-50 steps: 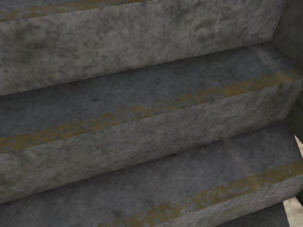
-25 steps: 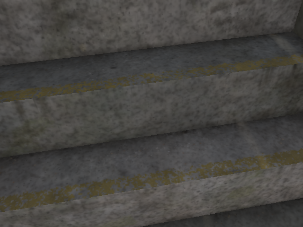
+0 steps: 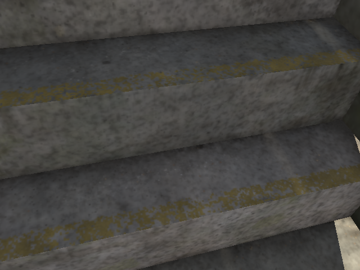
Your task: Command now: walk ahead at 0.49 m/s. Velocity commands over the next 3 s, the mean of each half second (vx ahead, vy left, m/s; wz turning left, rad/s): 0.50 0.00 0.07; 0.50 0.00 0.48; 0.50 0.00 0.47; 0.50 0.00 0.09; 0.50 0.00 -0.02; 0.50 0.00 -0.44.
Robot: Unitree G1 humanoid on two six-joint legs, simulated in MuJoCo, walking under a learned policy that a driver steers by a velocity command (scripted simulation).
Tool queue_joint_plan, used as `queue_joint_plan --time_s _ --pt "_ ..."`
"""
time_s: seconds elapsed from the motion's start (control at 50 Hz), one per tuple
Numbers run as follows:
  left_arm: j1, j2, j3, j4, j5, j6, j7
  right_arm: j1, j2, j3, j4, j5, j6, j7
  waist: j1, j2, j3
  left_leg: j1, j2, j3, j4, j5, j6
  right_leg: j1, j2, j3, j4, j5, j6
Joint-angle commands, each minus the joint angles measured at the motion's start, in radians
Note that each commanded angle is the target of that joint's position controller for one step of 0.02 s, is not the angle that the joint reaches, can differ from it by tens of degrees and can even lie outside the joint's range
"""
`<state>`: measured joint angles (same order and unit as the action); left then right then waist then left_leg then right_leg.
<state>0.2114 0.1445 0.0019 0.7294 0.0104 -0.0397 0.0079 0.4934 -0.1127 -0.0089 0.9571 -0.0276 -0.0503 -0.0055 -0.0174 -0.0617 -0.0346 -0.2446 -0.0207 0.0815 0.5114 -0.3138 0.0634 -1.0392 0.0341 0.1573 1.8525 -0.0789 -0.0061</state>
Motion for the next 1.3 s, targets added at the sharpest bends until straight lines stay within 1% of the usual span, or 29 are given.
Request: queue_joint_plan --time_s 0.02,0.14,0.26,0.3,0.32,0.34,0.36,0.38,0.4,0.42,0.48,0.52,0.54,0.6,0.64,0.78,0.88,0.94,0.96,1.0,1.02,1.06,1.08,1.1,1.14,1.18,1.22,1.24,1.3 --pt "-0.013 0.006 -0.006 -0.044 0.001 0.000 0.023 0.014 -0.116 -0.009 -0.050 0.000 -0.024 -0.020 0.005 0.158 0.035 0.012 0.259 -0.250 -0.195 0.252 0.212 -0.124 -0.010 -0.082 0.085 0.073 0.043" --pt "-0.240 -0.088 -0.057 -0.173 -0.027 -0.016 0.019 0.218 -0.095 -0.027 0.051 0.038 -0.001 -0.060 -0.077 0.141 0.195 0.461 0.371 -0.348 -0.257 0.064 0.157 -0.715 -0.053 0.039 0.433 -0.334 0.033" --pt "-0.418 -0.132 -0.131 -0.363 -0.009 -0.060 -0.026 0.102 -0.146 -0.036 0.031 0.056 0.023 -0.093 -0.041 0.151 0.183 0.267 0.302 -0.175 -0.388 0.222 0.077 -0.620 -0.202 -0.180 0.052 -0.324 0.038" --pt "-0.511 -0.122 -0.155 -0.437 0.013 -0.062 -0.058 0.086 -0.195 -0.039 0.022 0.076 0.062 -0.100 -0.036 0.093 0.099 -0.021 0.267 -0.111 -0.566 0.431 0.103 -0.030 -0.202 -0.336 -0.395 -0.268 -0.013" --pt "-0.559 -0.151 -0.159 -0.482 -0.009 -0.064 -0.046 0.160 -0.237 -0.041 0.053 0.105 0.061 -0.098 -0.017 0.233 -0.028 -0.069 0.295 -0.128 -0.519 1.007 0.116 0.336 -0.109 -0.344 -0.474 -0.516 -0.051" --pt "-0.323 -0.039 -0.093 -0.412 -0.048 -0.049 -0.038 0.185 -0.267 -0.032 0.071 0.059 0.040 -0.072 0.069 0.259 -0.187 0.047 0.298 -0.090 -0.361 1.635 0.140 0.602 0.017 -0.467 -0.457 -0.519 -0.076" --pt "-0.057 0.093 -0.018 -0.347 -0.013 -0.051 -0.028 0.115 -0.314 -0.045 0.057 0.040 0.002 -0.046 0.225 0.384 -0.333 0.064 0.277 -0.099 -0.082 2.162 0.101 0.761 0.020 -0.224 -0.479 -0.479 -0.158" --pt "0.190 0.194 0.023 -0.258 0.026 -0.055 -0.009 0.049 -0.344 -0.057 0.024 0.076 -0.036 -0.018 0.322 0.199 -0.476 -0.138 0.203 -0.153 0.284 2.083 0.041 1.054 -0.172 0.194 -0.741 -0.557 -0.266" --pt "0.466 0.379 0.087 -0.095 0.066 -0.019 0.024 -0.104 -0.322 -0.071 -0.006 0.080 -0.068 0.022 0.376 -0.206 -0.643 -0.257 0.012 -0.252 0.673 0.952 0.036 1.267 -0.344 0.710 -1.262 -0.533 -0.327" --pt "0.451 0.330 0.070 -0.026 0.090 -0.009 0.042 -0.234 -0.234 -0.067 -0.019 0.054 -0.073 0.053 0.316 -0.316 -0.643 -0.402 -0.115 -0.416 1.153 0.313 0.049 1.183 -0.381 0.894 -1.510 -0.691 -0.254" --pt "0.133 0.015 -0.015 0.113 0.021 0.003 0.011 -0.419 0.005 0.004 -0.239 0.043 -0.039 0.074 0.075 -0.029 -0.050 -0.735 -0.027 -0.312 1.552 0.264 0.108 0.631 -0.369 0.451 -1.368 -0.740 -0.129" --pt "-0.007 -0.134 -0.059 0.176 0.044 0.002 -0.005 -0.315 0.055 0.039 -0.258 0.060 -0.005 0.062 -0.064 0.011 0.057 -0.809 -0.031 -0.336 1.785 0.265 0.145 0.477 -0.336 0.176 -1.328 -0.451 -0.060" --pt "-0.009 -0.091 -0.018 0.232 0.031 -0.010 0.015 -0.220 0.141 0.034 -0.218 -0.012 0.011 0.009 -0.143 0.020 0.152 -0.867 -0.040 -0.315 1.748 0.287 0.087 0.407 -0.297 0.028 -1.352 -0.394 -0.004" --pt "0.076 -0.078 -0.038 0.286 0.048 -0.052 0.015 -0.181 0.082 0.020 -0.173 0.058 0.049 -0.047 -0.126 0.031 0.177 -0.883 -0.120 -0.200 1.814 0.366 0.031 0.380 -0.271 -0.234 -1.452 -0.030 -0.051" --pt "-0.064 -0.046 -0.078 0.214 0.089 -0.017 -0.023 -0.254 -0.007 0.036 -0.230 0.034 0.057 -0.017 -0.136 0.003 0.052 -1.062 -0.099 -0.226 2.131 0.394 0.057 0.553 -0.349 -0.216 -1.504 -0.066 -0.088" --pt "0.311 0.065 -0.059 0.299 0.037 0.014 0.039 -0.586 0.005 0.077 -0.364 0.044 0.038 0.016 0.065 -0.020 0.069 -1.377 -0.010 -0.098 1.862 0.312 0.000 0.922 -0.347 -0.296 -1.663 -0.084 -0.102" --pt "0.342 0.089 -0.020 0.287 0.019 0.008 0.082 -0.646 0.029 0.106 -0.416 0.055 0.026 0.034 0.075 -0.022 0.080 -1.535 0.078 -0.094 1.735 0.186 -0.033 1.174 -0.382 -0.289 -1.729 -0.065 -0.108" --pt "0.355 0.143 0.009 0.324 0.003 0.046 0.086 -0.763 0.077 0.148 -0.471 0.067 0.046 0.053 0.060 -0.025 0.039 -1.198 0.145 0.083 1.431 -0.017 0.028 1.122 -0.370 -0.425 -1.842 0.234 -0.116" --pt "0.278 0.138 -0.005 0.323 0.013 0.057 0.078 -0.805 0.110 0.166 -0.502 0.080 0.039 0.065 -0.002 -0.045 0.009 -0.919 0.095 0.164 1.208 -0.067 0.073 0.981 -0.314 -0.525 -1.826 0.690 -0.106" --pt "0.360 0.207 -0.010 0.340 -0.021 0.018 0.081 -0.624 -0.028 0.101 -0.428 0.039 0.038 0.061 -0.049 -0.208 -0.188 -0.481 -0.127 0.295 1.100 -0.319 0.150 0.995 -0.363 -0.479 -1.519 2.250 -0.172" --pt "0.430 0.239 -0.002 0.318 -0.030 -0.020 0.052 -0.544 -0.082 0.091 -0.408 0.020 0.039 0.065 -0.020 -0.225 -0.283 -0.262 -0.117 0.173 0.903 -0.362 0.197 0.945 -0.409 -0.373 -1.304 2.457 -0.193" --pt "0.297 0.398 0.028 0.222 -0.038 -0.095 -0.025 -0.154 -0.250 0.012 -0.335 -0.011 0.090 0.019 -0.189 -0.153 -0.591 0.197 -0.057 -0.266 0.552 -0.311 0.225 0.774 -0.351 -0.262 -1.022 1.740 -0.224" --pt "0.120 0.331 0.028 0.170 -0.018 -0.096 -0.050 -0.073 -0.358 -0.038 -0.235 0.002 0.116 0.013 -0.162 0.145 -0.618 0.352 0.035 -0.592 0.249 -0.291 0.237 0.572 -0.214 -0.207 -0.815 0.414 -0.181" --pt "-0.013 0.228 0.014 0.090 -0.019 -0.081 -0.079 -0.138 -0.386 -0.049 -0.246 -0.045 0.108 -0.001 -0.096 0.346 -0.640 0.233 0.181 -1.059 -0.082 -0.746 0.280 0.370 -0.019 -0.054 -0.258 0.105 -0.132" --pt "-0.186 0.089 -0.008 -0.023 0.032 -0.069 -0.108 -0.233 -0.182 0.012 -0.184 -0.005 0.094 0.015 0.009 0.152 -0.229 -0.273 0.104 -0.754 0.037 -0.696 0.119 0.235 0.007 -0.051 0.119 0.060 -0.142" --pt "-0.195 -0.015 -0.055 -0.093 0.064 -0.059 -0.106 -0.334 -0.063 0.044 -0.128 0.010 0.067 0.031 0.118 0.089 -0.045 -0.457 0.048 -0.537 0.120 -0.526 0.081 0.085 -0.031 -0.064 0.266 0.040 -0.144" --pt "-0.087 -0.005 -0.068 -0.080 0.033 -0.054 -0.085 -0.337 -0.062 0.046 -0.105 0.004 0.049 0.038 0.159 0.118 -0.021 -0.432 0.039 -0.482 0.070 -0.428 0.070 0.007 -0.062 -0.055 0.276 0.086 -0.131" --pt "0.126 -0.076 -0.063 0.016 0.073 -0.027 -0.028 -0.408 -0.144 -0.008 -0.090 -0.001 0.020 -0.005 0.197 0.207 0.077 -0.497 -0.001 -0.332 0.083 -0.370 0.052 0.009 -0.020 -0.122 0.185 0.162 -0.087" --pt "-0.013 -0.029 -0.045 -0.017 0.020 0.013 0.036 -0.330 -0.149 -0.001 -0.057 0.035 -0.025 -0.030 0.139 0.112 0.083 -0.610 0.034 -0.387 -0.023 -0.331 0.081 0.013 -0.047 -0.212 0.155 0.159 0.021"
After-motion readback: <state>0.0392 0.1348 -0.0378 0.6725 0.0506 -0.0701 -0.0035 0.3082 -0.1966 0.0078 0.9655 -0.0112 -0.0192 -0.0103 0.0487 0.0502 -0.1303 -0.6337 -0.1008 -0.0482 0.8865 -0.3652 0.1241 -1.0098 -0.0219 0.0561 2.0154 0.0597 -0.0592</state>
